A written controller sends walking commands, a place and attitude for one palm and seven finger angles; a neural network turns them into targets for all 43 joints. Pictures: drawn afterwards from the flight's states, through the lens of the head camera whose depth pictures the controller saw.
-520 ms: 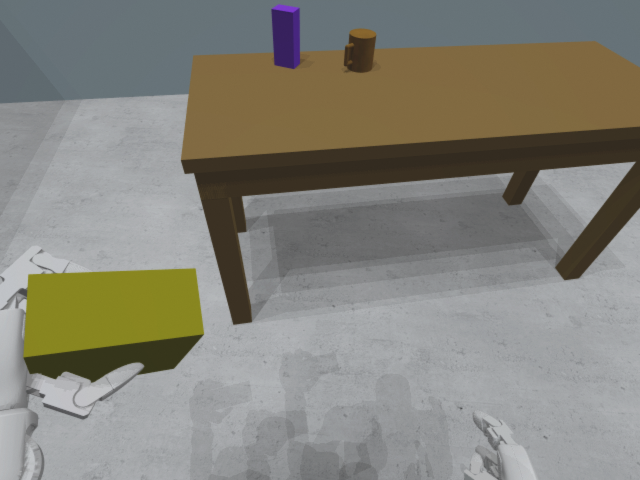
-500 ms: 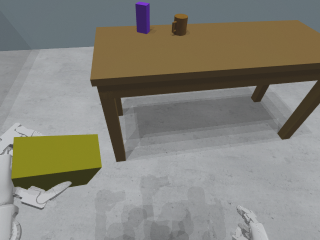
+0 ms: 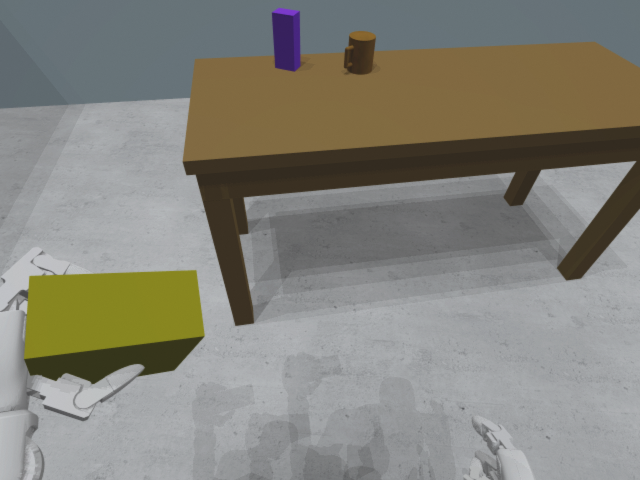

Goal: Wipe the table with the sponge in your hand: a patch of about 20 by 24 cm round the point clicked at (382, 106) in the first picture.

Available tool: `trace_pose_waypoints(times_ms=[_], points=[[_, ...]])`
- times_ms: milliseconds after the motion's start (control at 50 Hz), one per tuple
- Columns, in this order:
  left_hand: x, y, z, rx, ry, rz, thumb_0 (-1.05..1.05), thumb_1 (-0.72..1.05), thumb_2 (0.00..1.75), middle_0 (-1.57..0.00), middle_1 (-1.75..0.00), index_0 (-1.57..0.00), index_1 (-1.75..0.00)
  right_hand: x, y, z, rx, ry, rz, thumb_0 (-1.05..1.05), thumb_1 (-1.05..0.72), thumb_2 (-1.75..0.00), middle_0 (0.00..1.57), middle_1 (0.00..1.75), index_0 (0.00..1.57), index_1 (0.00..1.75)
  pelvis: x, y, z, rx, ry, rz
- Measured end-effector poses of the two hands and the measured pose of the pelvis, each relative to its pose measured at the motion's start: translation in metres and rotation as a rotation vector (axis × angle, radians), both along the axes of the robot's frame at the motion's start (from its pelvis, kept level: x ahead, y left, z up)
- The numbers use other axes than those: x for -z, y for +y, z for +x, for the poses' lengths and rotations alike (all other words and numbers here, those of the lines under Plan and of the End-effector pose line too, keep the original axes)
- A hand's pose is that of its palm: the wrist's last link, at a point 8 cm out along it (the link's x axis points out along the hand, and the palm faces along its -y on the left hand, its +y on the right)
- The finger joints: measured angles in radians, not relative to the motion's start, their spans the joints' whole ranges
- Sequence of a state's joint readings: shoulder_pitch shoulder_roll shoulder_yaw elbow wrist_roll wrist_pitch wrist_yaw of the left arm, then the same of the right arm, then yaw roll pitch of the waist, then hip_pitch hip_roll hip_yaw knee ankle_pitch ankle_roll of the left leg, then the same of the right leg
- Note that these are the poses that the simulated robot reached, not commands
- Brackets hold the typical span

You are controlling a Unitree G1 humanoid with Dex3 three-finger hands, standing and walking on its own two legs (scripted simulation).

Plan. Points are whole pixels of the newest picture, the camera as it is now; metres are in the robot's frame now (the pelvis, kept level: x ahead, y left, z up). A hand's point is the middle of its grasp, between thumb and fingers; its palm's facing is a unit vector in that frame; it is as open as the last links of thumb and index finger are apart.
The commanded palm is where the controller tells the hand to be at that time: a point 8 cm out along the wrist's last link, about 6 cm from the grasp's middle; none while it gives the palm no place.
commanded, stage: walk to a spot facing it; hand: left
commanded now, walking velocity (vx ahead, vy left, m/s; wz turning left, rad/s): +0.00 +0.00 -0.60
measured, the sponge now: (140, 329) +0.23 +0.20 +0.13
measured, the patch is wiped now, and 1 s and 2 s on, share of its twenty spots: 0.00 0.00 0.00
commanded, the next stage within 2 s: turn to face it in 1.46 s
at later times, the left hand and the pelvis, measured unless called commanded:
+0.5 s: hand (161, 308) +0.24 +0.18 +0.15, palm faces +0.24 -0.88 -0.41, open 10.8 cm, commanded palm +0.19 +0.24 +0.18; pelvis -0.01 -0.01 -0.02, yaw -10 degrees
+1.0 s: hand (347, 257) +0.32 +0.00 +0.16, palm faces -0.11 -0.87 -0.48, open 10.8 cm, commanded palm +0.29 +0.09 +0.18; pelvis +0.02 -0.09 -0.01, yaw -27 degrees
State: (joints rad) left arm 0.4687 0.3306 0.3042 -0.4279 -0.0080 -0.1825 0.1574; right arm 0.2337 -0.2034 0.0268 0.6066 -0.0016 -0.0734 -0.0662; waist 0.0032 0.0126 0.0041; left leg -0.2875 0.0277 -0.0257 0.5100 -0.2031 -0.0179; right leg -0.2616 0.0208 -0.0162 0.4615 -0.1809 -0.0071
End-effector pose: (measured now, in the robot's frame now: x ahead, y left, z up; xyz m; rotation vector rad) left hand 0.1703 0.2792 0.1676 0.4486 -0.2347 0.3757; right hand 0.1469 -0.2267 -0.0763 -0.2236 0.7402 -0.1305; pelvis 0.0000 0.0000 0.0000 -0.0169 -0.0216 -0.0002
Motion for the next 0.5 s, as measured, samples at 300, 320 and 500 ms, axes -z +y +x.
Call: trace_pose_waypoints(times_ms=[300,320,500], points=[[0.005,-0.021,0.023,0.074,-0.023,0.010,-0.01,-0.53,1.01,-0.64,-1.38,-0.64,-1.38,0.005,-0.014,-0.007,0.060,-0.033,0.019,0.01,-0.90,-0.90,0.20,0.30,0.20,0.30,0.012,-0.007,-0.010,0.105,0.012,0.029],[0.005,-0.025,0.025,0.087,-0.026,0.014,-0.01,-0.53,1.01,-0.64,-1.38,-0.64,-1.38,0.007,-0.016,-0.009,0.067,-0.033,0.023,0.01,-0.90,-0.90,0.20,0.30,0.20,0.30,0.014,-0.008,-0.010,0.112,0.013,0.032],[-0.001,-0.055,0.039,0.205,-0.030,0.044,-0.01,-0.53,1.01,-0.64,-1.38,-0.64,-1.38,0.022,-0.037,-0.042,0.152,0.047,0.030,0.01,-0.90,-0.90,0.20,0.30,0.20,0.30,0.017,-0.011,-0.014,0.171,0.029,0.058]])
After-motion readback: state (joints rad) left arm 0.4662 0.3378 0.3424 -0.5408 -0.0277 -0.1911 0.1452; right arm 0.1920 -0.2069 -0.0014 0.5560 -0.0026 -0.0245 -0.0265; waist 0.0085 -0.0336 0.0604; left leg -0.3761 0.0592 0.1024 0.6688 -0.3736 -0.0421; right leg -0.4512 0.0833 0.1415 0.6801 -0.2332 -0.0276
